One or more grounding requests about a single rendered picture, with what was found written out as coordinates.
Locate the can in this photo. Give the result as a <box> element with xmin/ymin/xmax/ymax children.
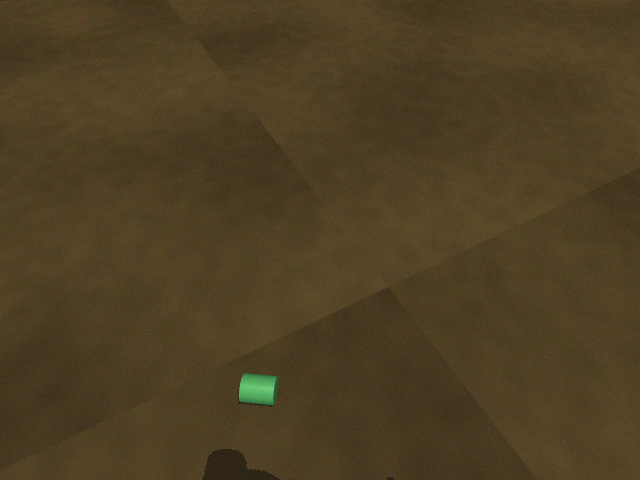
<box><xmin>239</xmin><ymin>373</ymin><xmax>278</xmax><ymax>406</ymax></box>

